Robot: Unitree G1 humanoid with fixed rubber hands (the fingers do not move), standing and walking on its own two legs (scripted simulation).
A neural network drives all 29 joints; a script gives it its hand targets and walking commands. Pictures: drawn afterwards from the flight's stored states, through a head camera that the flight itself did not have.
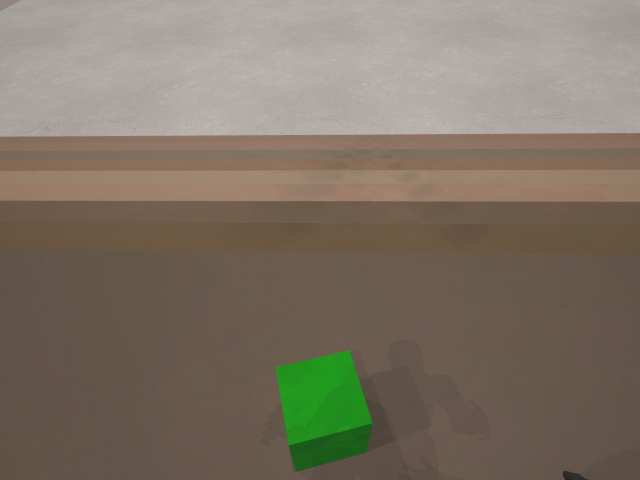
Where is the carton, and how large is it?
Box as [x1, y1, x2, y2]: [276, 350, 372, 470]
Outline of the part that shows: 349,350 276,367 288,444 296,470 365,452 372,423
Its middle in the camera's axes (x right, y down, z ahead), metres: +0.01 +0.49 +1.09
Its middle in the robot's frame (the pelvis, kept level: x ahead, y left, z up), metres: +0.45 +0.03 -0.66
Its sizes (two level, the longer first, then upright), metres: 0.210 0.200 0.250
